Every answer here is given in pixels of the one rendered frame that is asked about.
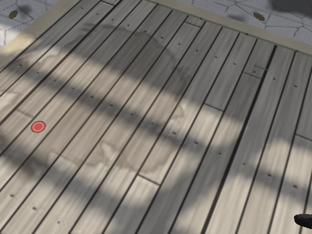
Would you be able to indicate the robot right hand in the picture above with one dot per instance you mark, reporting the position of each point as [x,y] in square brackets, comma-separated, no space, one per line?
[304,220]

